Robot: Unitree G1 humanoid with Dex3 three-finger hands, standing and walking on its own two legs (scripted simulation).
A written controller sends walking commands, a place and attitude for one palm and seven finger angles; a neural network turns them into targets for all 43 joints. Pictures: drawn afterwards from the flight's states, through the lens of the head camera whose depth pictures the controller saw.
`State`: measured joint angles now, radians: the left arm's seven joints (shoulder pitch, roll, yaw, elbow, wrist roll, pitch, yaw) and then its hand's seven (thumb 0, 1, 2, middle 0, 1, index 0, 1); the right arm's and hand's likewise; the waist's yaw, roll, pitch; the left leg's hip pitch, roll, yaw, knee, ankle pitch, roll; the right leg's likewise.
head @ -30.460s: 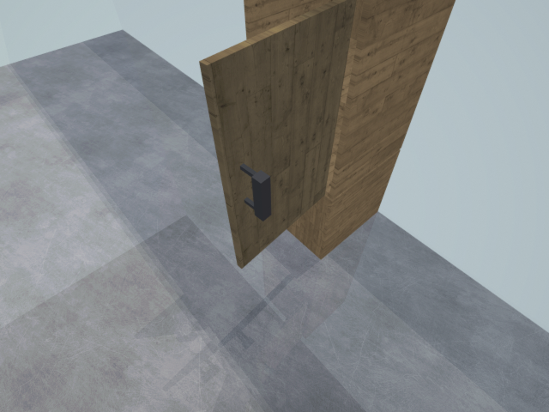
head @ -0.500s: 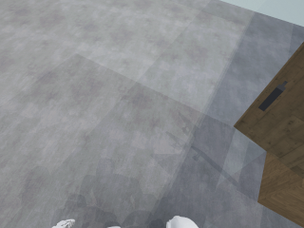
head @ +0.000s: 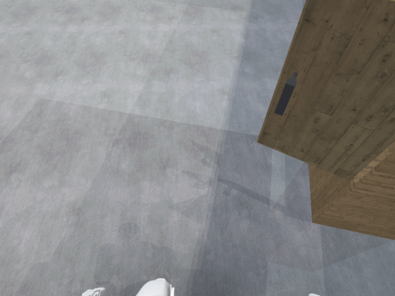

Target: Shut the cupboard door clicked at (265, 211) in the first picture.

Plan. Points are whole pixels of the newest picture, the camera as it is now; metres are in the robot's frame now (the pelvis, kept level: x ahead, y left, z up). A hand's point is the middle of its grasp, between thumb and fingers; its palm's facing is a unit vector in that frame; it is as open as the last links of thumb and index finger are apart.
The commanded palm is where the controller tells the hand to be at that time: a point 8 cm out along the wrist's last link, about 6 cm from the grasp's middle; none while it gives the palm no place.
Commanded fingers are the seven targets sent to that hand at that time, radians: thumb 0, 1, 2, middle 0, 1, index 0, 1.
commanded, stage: turn to face it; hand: left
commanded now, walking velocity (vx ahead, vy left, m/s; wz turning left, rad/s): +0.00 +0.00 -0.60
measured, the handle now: (287, 93) +0.68 -0.24 -0.03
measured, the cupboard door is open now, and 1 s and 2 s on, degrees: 73 73 73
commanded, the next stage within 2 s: take the last steps up to it in 0.68 s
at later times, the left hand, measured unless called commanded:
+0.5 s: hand (136, 263) +0.20 +0.16 -0.15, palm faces -0.29 -0.92 -0.27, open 7.4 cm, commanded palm none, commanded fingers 0.00 0.90 0.90 -0.20 -0.30 -0.20 -0.30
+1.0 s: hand (143, 272) +0.19 +0.14 -0.17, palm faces -0.40 -0.90 -0.16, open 7.4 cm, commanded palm none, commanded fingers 0.00 0.90 0.90 -0.20 -0.30 -0.20 -0.30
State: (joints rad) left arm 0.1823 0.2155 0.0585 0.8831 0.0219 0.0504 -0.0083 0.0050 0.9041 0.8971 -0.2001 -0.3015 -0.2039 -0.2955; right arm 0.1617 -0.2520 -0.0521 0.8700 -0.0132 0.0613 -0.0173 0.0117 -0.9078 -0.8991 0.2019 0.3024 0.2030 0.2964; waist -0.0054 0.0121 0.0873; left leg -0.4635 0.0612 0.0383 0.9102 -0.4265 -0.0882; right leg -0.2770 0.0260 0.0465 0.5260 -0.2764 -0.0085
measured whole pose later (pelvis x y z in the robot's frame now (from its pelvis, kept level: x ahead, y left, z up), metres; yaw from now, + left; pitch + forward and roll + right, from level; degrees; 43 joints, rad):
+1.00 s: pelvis +0.05 -0.01 +0.01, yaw -26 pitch +1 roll -2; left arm 0.21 0.22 0.08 0.99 0.03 0.07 -0.04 0.01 0.91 0.90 -0.20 -0.30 -0.20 -0.29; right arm 0.28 -0.16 0.00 0.95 -0.04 -0.01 -0.03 0.01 -0.90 -0.90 0.21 0.30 0.21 0.30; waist -0.02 -0.03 0.03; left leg -0.22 0.08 0.11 0.46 -0.27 0.01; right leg -0.45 0.00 -0.02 1.04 -0.41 0.01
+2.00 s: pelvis +0.21 -0.21 +0.00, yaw -27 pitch +1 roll +1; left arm 0.18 0.17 0.04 1.02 0.03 0.01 0.03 0.00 0.91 0.90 -0.20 -0.30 -0.20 -0.30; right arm 0.15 -0.22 -0.06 1.00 -0.01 0.06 -0.03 0.01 -0.91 -0.90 0.20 0.30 0.20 0.30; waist 0.01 0.00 0.09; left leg -0.36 -0.02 0.03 0.87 -0.53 -0.03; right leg -0.25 -0.05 -0.02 0.54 -0.31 0.00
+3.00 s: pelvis +0.20 -0.18 +0.00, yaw -28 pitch +0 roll +1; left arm 0.25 0.21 -0.02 1.04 0.01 -0.01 0.03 0.00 0.91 0.90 -0.20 -0.30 -0.20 -0.30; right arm 0.26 -0.21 0.01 1.07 -0.02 -0.01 -0.01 0.01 -0.91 -0.90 0.20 0.30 0.20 0.30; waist -0.01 0.01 0.04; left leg -0.21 0.00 0.07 0.46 -0.24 0.01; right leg -0.18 0.01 0.03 0.49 -0.31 -0.01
